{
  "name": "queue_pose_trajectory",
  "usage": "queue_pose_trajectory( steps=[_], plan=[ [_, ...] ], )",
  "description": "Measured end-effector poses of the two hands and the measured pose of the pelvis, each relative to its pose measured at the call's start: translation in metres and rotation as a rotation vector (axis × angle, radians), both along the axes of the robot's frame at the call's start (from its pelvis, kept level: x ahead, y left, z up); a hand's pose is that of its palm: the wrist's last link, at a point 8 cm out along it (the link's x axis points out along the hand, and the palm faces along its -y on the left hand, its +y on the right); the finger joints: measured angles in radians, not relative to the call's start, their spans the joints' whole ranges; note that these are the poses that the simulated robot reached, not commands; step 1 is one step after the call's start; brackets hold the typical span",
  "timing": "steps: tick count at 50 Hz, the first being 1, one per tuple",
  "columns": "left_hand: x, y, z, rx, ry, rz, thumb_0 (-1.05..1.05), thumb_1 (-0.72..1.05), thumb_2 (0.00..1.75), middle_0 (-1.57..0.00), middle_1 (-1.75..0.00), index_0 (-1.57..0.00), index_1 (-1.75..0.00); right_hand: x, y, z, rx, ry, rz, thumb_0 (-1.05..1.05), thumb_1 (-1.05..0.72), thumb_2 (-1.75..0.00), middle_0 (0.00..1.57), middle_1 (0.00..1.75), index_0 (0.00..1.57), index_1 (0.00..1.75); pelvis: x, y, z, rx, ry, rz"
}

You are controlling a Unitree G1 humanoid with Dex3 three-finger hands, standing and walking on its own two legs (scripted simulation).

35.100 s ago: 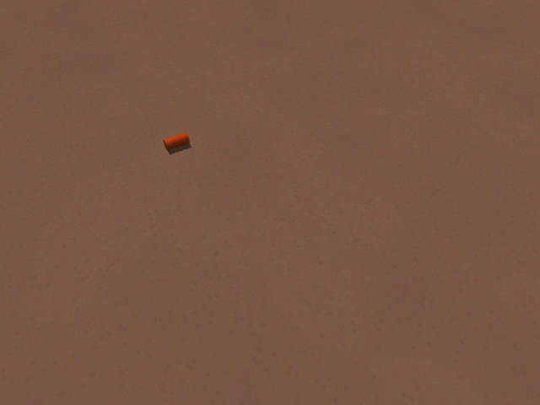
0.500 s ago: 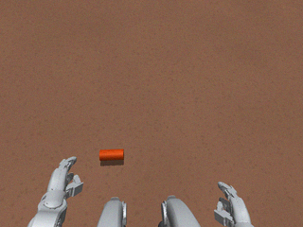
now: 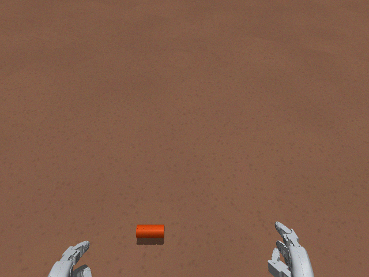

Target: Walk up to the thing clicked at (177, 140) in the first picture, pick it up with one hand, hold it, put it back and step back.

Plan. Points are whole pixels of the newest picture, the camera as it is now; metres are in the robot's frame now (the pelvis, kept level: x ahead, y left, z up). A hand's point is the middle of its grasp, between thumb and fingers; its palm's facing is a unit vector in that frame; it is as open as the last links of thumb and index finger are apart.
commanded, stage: home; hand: left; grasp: from above
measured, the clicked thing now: (150, 231) +0.49 +0.13 -0.69
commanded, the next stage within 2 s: stand in 1.86 s
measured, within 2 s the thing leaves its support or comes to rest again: neither
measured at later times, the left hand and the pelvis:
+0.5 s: hand out of the picture +0.15 +0.17 -0.05, palm faces +0.03 -0.98 -0.20, open 7.4 cm; pelvis -0.01 -0.01 +0.00, yaw +0 degrees
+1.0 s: hand out of the picture +0.16 +0.17 -0.05, palm faces +0.04 -0.98 -0.20, open 7.4 cm; pelvis +0.00 -0.01 +0.00, yaw +0 degrees
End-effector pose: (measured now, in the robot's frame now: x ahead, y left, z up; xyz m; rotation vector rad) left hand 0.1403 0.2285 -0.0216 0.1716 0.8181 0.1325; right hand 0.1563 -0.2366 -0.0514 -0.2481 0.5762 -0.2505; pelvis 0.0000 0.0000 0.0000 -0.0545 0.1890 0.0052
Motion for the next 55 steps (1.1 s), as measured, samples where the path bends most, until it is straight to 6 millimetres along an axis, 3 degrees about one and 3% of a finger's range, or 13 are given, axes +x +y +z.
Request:
queue_pose_trajectory(
  steps=[7,27,55],
  plan=[
    [0.0,-0.001,-0.003,-0.01,-0.001,-0.002,0.01,0.9,0.89,-0.2,-0.3,-0.19,-0.3,0.003,0.0,0.001,-0.009,-0.012,0.025,0.01,-0.9,-0.9,0.2,0.3,0.21,0.3,-0.002,-0.001,-0.001,0.002,-0.009,0.004],
    [-0.003,-0.009,-0.002,-0.005,-0.001,-0.018,0.01,0.9,0.89,-0.2,-0.3,-0.2,-0.3,-0.03,-0.013,-0.012,-0.003,0.046,-0.02,0.02,-0.9,-0.9,0.2,0.3,0.21,0.3,-0.009,-0.007,-0.002,0.007,-0.014,-0.006],
    [0.002,-0.012,-0.002,-0.004,-0.003,-0.017,0.01,0.9,0.89,-0.2,-0.3,-0.2,-0.3,-0.013,-0.017,-0.01,-0.01,0.022,-0.013,0.02,-0.9,-0.9,0.2,0.3,0.2,0.3,-0.003,-0.01,-0.003,0.01,-0.005,-0.005]
  ],
)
